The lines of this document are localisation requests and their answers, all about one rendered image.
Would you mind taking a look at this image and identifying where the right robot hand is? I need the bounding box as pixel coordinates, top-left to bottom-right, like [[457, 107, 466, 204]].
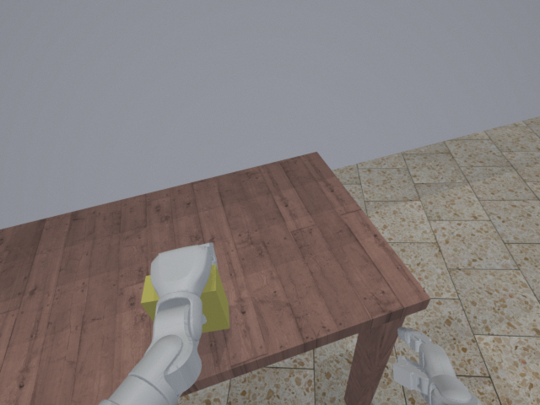
[[393, 327, 456, 404]]

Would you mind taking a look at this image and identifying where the sponge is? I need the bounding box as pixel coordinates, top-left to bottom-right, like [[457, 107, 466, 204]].
[[141, 264, 230, 333]]

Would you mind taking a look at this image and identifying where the right robot forearm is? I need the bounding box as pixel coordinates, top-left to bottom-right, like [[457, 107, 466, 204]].
[[428, 375, 482, 405]]

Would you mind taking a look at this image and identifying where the table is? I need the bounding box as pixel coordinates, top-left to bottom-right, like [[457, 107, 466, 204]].
[[0, 152, 431, 405]]

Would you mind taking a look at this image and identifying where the left robot hand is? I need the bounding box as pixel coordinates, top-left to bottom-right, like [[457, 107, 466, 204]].
[[150, 242, 218, 324]]

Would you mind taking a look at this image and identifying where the left robot forearm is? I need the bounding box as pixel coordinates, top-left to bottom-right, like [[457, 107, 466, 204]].
[[99, 292, 203, 405]]

